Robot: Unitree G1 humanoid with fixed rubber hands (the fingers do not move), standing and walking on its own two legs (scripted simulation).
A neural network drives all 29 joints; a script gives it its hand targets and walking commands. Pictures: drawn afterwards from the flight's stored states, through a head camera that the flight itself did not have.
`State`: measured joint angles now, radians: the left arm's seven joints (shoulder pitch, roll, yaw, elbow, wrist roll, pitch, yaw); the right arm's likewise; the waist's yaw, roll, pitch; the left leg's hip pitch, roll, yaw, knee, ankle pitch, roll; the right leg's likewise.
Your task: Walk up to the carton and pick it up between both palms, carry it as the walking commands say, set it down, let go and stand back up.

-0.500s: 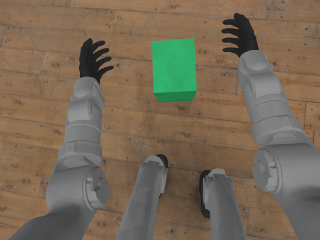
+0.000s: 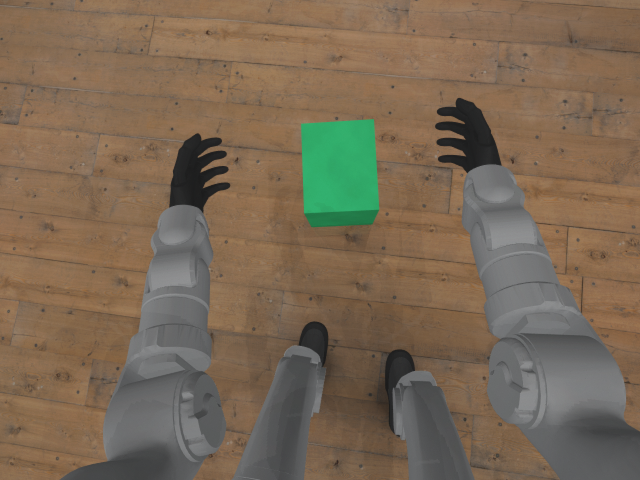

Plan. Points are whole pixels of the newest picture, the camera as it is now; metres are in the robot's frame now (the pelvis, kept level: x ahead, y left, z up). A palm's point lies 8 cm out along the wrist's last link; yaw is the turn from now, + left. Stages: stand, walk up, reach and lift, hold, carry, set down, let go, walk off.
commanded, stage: let go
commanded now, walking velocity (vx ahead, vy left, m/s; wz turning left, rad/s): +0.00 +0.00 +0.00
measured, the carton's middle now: (339, 178) +0.58 +0.09 -0.58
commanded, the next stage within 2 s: stand in 1.10 s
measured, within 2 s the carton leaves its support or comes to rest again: neither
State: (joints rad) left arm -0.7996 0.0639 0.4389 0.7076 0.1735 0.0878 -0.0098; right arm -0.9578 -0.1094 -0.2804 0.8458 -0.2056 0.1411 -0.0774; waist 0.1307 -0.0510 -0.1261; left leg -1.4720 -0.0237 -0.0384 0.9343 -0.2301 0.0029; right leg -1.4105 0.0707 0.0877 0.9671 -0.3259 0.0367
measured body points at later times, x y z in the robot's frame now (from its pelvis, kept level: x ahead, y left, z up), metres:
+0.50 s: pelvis +0.05 +0.02 +0.08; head +0.16 +0.03 +0.52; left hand +0.26 +0.27 +0.00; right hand +0.34 -0.15 -0.01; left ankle +0.07 +0.11 -0.64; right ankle +0.04 -0.13 -0.64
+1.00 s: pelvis +0.09 -0.02 +0.10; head +0.11 -0.01 +0.55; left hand +0.26 +0.22 +0.02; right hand +0.28 -0.25 +0.03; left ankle +0.08 +0.11 -0.64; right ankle +0.04 -0.13 -0.64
